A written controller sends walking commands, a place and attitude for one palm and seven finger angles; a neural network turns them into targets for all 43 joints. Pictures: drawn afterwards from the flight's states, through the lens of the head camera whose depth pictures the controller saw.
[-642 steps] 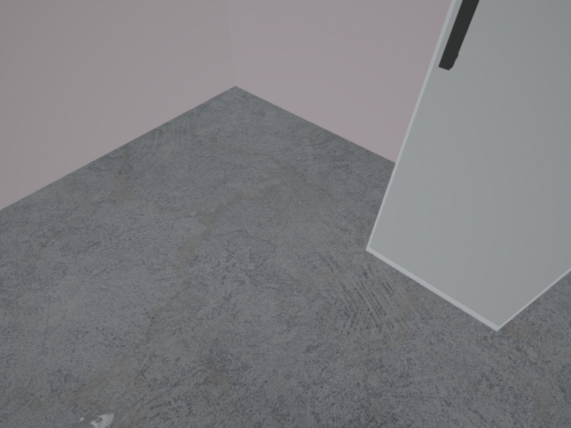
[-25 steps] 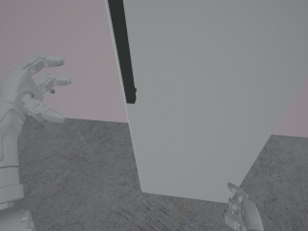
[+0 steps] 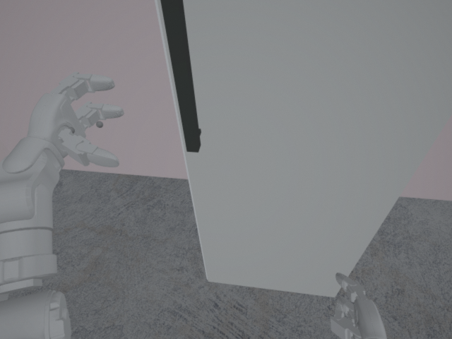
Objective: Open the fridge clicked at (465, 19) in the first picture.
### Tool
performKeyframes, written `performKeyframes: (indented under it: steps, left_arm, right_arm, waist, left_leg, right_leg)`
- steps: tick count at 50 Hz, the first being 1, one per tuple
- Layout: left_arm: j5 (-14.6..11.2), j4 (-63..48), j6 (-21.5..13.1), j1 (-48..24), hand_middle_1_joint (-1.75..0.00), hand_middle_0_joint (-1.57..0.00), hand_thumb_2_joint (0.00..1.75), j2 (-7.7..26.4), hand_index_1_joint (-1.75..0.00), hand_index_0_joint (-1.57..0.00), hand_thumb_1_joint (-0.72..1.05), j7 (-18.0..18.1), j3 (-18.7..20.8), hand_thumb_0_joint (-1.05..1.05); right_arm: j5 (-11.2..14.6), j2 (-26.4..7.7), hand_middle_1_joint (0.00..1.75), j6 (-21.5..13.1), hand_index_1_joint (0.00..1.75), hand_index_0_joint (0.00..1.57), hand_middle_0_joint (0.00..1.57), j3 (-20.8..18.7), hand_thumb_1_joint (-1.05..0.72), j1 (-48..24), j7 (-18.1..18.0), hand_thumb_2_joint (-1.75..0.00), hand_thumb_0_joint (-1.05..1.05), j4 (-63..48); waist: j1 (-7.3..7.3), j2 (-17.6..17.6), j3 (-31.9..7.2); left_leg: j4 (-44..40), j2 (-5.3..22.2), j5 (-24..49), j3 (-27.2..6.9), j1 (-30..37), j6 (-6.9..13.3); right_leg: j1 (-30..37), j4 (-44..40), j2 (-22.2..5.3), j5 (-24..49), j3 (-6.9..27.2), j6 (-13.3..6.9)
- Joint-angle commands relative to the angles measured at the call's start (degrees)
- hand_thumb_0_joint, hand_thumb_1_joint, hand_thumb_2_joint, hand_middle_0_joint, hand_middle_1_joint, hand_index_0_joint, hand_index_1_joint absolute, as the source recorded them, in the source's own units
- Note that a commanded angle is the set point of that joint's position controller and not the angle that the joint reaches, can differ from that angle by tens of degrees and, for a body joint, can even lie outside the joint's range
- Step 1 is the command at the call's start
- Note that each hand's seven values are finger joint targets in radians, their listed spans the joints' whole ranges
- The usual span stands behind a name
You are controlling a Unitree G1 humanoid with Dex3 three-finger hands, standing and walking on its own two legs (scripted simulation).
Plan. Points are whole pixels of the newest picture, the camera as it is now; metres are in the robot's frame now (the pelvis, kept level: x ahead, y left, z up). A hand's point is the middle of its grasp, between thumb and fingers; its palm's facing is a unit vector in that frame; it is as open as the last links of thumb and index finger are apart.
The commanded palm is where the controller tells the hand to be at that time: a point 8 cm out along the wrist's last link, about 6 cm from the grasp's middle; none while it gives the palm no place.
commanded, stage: move the hooked fingers beside the handle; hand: left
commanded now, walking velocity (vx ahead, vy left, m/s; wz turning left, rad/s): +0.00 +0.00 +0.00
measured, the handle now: (186, 71) +0.48 +0.12 +0.27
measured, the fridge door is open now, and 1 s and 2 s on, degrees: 0 0 0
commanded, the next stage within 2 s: feel for the door with the fingertips in 1.52 s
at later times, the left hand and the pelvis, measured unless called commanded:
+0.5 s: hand (135, 112) +0.39 +0.19 +0.24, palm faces -0.01 -1.00 -0.04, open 14.0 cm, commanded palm +0.37 +0.24 +0.24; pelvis +0.00 +0.00 +0.00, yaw +0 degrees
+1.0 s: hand (152, 105) +0.43 +0.18 +0.23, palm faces +0.00 -1.00 -0.03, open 13.9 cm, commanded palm +0.39 +0.23 +0.23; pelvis +0.01 +0.00 +0.00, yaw -2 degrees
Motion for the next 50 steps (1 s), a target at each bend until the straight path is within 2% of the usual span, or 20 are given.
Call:
performKeyframes:
  steps: [1, 8, 9, 10, 12, 13, 15, 17, 21, 23, 26, 29, 35, 37, 39, 41, 43, 45, 47, 50]
  left_arm:
    - [-0.66, -10.38, -3.49, -25.67, -1.20, -0.30, 0.30, 13.29, -1.20, -0.30, -0.50, 0.93, 2.61, 0.00]
    - [0.15, -7.52, -4.12, -27.01, -1.20, -0.30, 0.30, 14.53, -1.20, -0.30, -0.50, 3.11, 3.60, 0.00]
    - [0.25, -7.37, -4.34, -28.67, -1.20, -0.30, 0.30, 13.78, -1.20, -0.30, -0.50, 3.20, 2.79, 0.00]
    - [0.34, -8.97, -4.82, -30.48, -1.20, -0.30, 0.30, 12.93, -1.20, -0.30, -0.50, 3.24, 1.84, 0.00]
    - [0.38, -8.65, -5.19, -30.05, -1.20, -0.30, 0.30, 12.10, -1.20, -0.30, -0.50, 3.43, 1.45, 0.00]
    - [0.52, -7.74, -5.32, -29.23, -1.20, -0.30, 0.30, 13.76, -1.20, -0.30, -0.50, 3.59, 2.79, 0.00]
    - [0.30, -6.23, -5.42, -31.17, -1.20, -0.30, 0.30, 12.33, -1.20, -0.30, -0.50, 3.61, 1.59, 0.00]
    - [0.59, -5.41, -5.27, -31.68, -1.20, -0.30, 0.30, 11.30, -1.20, -0.30, -0.50, 3.78, 0.56, 0.00]
    - [0.69, -5.29, -5.50, -33.13, -1.20, -0.30, 0.30, 9.00, -1.20, -0.30, -0.50, 4.61, -1.31, 0.00]
    - [0.79, -3.69, -5.55, -33.16, -1.20, -0.30, 0.30, 9.27, -1.20, -0.30, -0.50, 5.23, -1.29, 0.00]
    - [1.38, -1.71, -5.62, -36.74, -1.20, -0.30, 0.30, 9.12, -1.20, -0.30, -0.50, 6.47, -1.56, 0.00]
    - [2.19, -0.06, -6.76, -37.75, -1.20, -0.30, 0.30, 12.76, -1.20, -0.30, -0.50, 7.63, 1.17, 0.00]
    - [2.64, 5.15, -8.91, -41.73, -1.20, -0.30, 0.30, 10.70, -1.20, -0.30, -0.50, 7.27, -1.32, 0.00]
    - [2.73, 7.11, -9.15, -41.87, -1.20, -0.30, 0.30, 9.75, -1.20, -0.30, -0.50, 7.11, -2.01, 0.00]
    - [2.88, 6.58, -10.03, -41.29, -1.20, -0.30, 0.30, 11.87, -1.20, -0.30, -0.50, 7.08, -0.21, 0.00]
    - [2.69, 6.45, -10.40, -40.53, -1.20, -0.30, 0.30, 10.23, -1.20, -0.30, -0.50, 6.77, -1.23, 0.00]
    - [2.60, 7.51, -10.57, -38.36, -1.20, -0.30, 0.30, 11.92, -1.20, -0.30, -0.50, 6.72, 0.28, 0.00]
    - [2.56, 6.25, -10.63, -38.20, -1.20, -0.30, 0.30, 12.25, -1.20, -0.30, -0.50, 6.54, 0.82, 0.00]
    - [2.63, 3.08, -10.82, -39.13, -1.20, -0.30, 0.30, 10.42, -1.20, -0.30, -0.50, 6.60, -0.65, 0.00]
    - [2.20, 2.49, -10.26, -38.31, -1.20, -0.30, 0.30, 10.78, -1.20, -0.30, -0.50, 6.87, 0.11, 0.00]
  right_arm:
    - [-0.07, -6.31, 0.30, -2.55, 0.30, 0.20, 0.20, -2.61, -0.90, -7.89, -0.23, -0.90, 0.00, -9.17]
    - [-0.41, -6.51, 0.30, -1.55, 0.30, 0.20, 0.20, -2.83, -0.90, -6.92, -0.21, -0.90, 0.00, -8.78]
    - [-0.22, -6.41, 0.30, -1.43, 0.30, 0.20, 0.20, -2.80, -0.90, -6.96, -0.20, -0.90, 0.00, -8.72]
    - [-0.30, -6.29, 0.30, -1.56, 0.30, 0.20, 0.20, -2.88, -0.90, -6.98, -0.26, -0.90, 0.00, -8.98]
    - [-0.32, -6.10, 0.30, -1.65, 0.30, 0.20, 0.20, -2.90, -0.90, -6.69, -0.27, -0.90, 0.00, -9.15]
    - [-0.41, -6.38, 0.30, -1.41, 0.30, 0.20, 0.20, -3.11, -0.90, -6.32, -0.25, -0.90, 0.00, -8.84]
    - [-0.29, -6.39, 0.30, -1.41, 0.30, 0.20, 0.20, -3.05, -0.90, -6.12, -0.35, -0.90, 0.00, -8.48]
    - [-0.15, -6.45, 0.30, -1.28, 0.30, 0.20, 0.20, -3.18, -0.90, -5.82, -0.40, -0.90, 0.00, -8.32]
    - [-0.19, -6.26, 0.30, -1.22, 0.30, 0.20, 0.20, -3.37, -0.90, -5.41, -0.31, -0.90, 0.00, -8.17]
    - [-0.31, -6.51, 0.30, -0.87, 0.30, 0.20, 0.20, -3.50, -0.90, -5.01, -0.31, -0.90, 0.00, -7.71]
    - [-0.29, -6.40, 0.30, -0.52, 0.30, 0.20, 0.20, -3.54, -0.90, -4.63, -0.51, -0.90, 0.00, -7.30]
    - [-0.62, -6.69, 0.30, -0.17, 0.30, 0.20, 0.20, -3.64, -0.90, -3.80, -0.42, -0.90, 0.00, -7.08]
    - [-0.44, -6.65, 0.30, 0.08, 0.30, 0.20, 0.20, -3.77, -0.90, -2.21, -0.67, -0.90, 0.00, -6.54]
    - [-0.39, -6.65, 0.30, 0.01, 0.30, 0.20, 0.20, -3.83, -0.90, -1.74, -0.70, -0.90, 0.00, -6.56]
    - [-0.50, -6.95, 0.30, 0.14, 0.30, 0.20, 0.20, -4.06, -0.90, -1.38, -0.52, -0.90, 0.00, -6.84]
    - [-0.43, -6.66, 0.30, 0.08, 0.30, 0.20, 0.20, -3.99, -0.90, -1.52, -0.35, -0.90, 0.00, -7.16]
    - [-0.49, -7.17, 0.30, 0.26, 0.30, 0.20, 0.20, -4.29, -0.90, -0.96, -0.25, -0.90, 0.00, -7.12]
    - [-0.38, -7.11, 0.30, 0.34, 0.30, 0.20, 0.20, -4.31, -0.90, -1.11, -0.21, -0.90, 0.00, -7.40]
    - [-0.39, -6.80, 0.30, 0.14, 0.30, 0.20, 0.20, -4.42, -0.90, -1.23, -0.05, -0.90, 0.00, -7.72]
    - [-0.46, -6.91, 0.30, 0.21, 0.30, 0.20, 0.20, -4.40, -0.90, -1.41, -0.05, -0.90, 0.00, -7.73]
  waist:
    - [-0.85, 0.80, -13.64]
    - [-0.60, -2.11, -14.63]
    - [-1.12, -2.04, -14.37]
    - [-1.19, 0.38, -15.71]
    - [-1.14, 0.76, -16.66]
    - [-0.92, -0.71, -16.65]
    - [-1.56, -1.90, -15.55]
    - [-1.71, 0.22, -15.06]
    - [-1.98, -0.22, -16.05]
    - [-1.90, -2.71, -15.33]
    - [-2.51, -1.84, -14.98]
    - [-2.08, -2.33, -16.76]
    - [-3.26, -1.72, -16.59]
    - [-3.33, -0.92, -16.87]
    - [-2.75, -2.55, -18.42]
    - [-2.74, -1.05, -18.18]
    - [-2.22, -4.08, -18.16]
    - [-2.18, -3.54, -18.30]
    - [-2.40, -0.88, -19.09]
    - [-2.28, -2.45, -18.62]
  left_leg:
    - [-3.25, 0.06, 16.06, -5.41, 1.85, -0.35]
    - [-3.44, 0.28, 16.49, -5.17, 0.97, -0.16]
    - [-3.63, 0.36, 16.22, -5.08, 1.10, -0.08]
    - [-3.54, 0.20, 16.91, -5.15, 2.03, -0.20]
    - [-3.30, 0.19, 17.88, -5.07, 2.63, -0.33]
    - [-3.20, 0.43, 18.40, -4.98, 2.54, -0.21]
    - [-3.52, 0.32, 17.25, -5.04, 1.88, -0.07]
    - [-3.40, 0.23, 17.44, -4.83, 1.81, -0.18]
    - [-3.11, 0.34, 18.43, -4.90, 2.83, -0.19]
    - [-3.38, 0.50, 17.22, -4.95, 2.00, -0.03]
    - [-3.56, 0.38, 15.81, -4.63, 1.27, 0.10]
    - [-3.58, 0.34, 17.10, -4.61, 0.75, 0.20]
    - [-3.41, 0.56, 16.83, -4.27, 1.03, 0.41]
    - [-3.34, 0.43, 16.19, -4.19, 0.80, 0.43]
    - [-3.50, 0.56, 17.65, -4.07, 0.78, 0.58]
    - [-3.41, 0.53, 18.19, -3.88, 0.92, 0.48]
    - [-3.62, 0.75, 18.37, -3.99, 0.23, 0.64]
    - [-3.68, 0.70, 18.78, -3.77, 0.23, 0.68]
    - [-3.39, 0.70, 20.40, -3.81, 1.59, 0.45]
    - [-3.66, 0.73, 19.26, -3.85, 1.58, 0.58]
  right_leg:
    - [4.92, -1.32, 1.13, 12.30, 3.49, -1.76]
    - [6.29, -1.51, 1.05, 12.84, 3.79, -1.70]
    - [5.97, -1.65, 1.11, 12.80, 3.87, -1.66]
    - [6.20, -1.39, 1.02, 13.37, 4.00, -1.80]
    - [6.47, -1.14, 1.03, 14.25, 3.88, -1.84]
    - [6.97, -1.38, 1.10, 14.54, 3.99, -1.86]
    - [6.39, -1.58, 1.13, 14.24, 3.88, -1.76]
    - [5.73, -1.51, 1.08, 14.28, 3.95, -1.87]
    - [5.52, -1.34, 1.18, 14.89, 3.90, -1.89]
    - [5.35, -1.74, 1.26, 13.81, 3.94, -1.76]
    - [4.93, -1.85, 1.16, 13.13, 4.19, -1.68]
    - [6.93, -1.69, 1.01, 14.87, 4.62, -1.82]
    - [6.08, -1.81, 1.06, 15.45, 4.88, -1.84]
    - [5.67, -1.76, 1.04, 14.98, 4.98, -1.87]
    - [7.71, -1.62, 1.01, 16.66, 5.08, -1.88]
    - [7.47, -1.38, 0.95, 17.38, 4.98, -1.95]
    - [8.33, -1.52, 1.04, 17.49, 4.90, -1.86]
    - [8.56, -1.25, 1.06, 18.39, 4.95, -1.83]
    - [8.26, -0.99, 1.02, 19.15, 4.83, -1.96]
    - [8.07, -1.39, 1.28, 18.09, 4.78, -1.83]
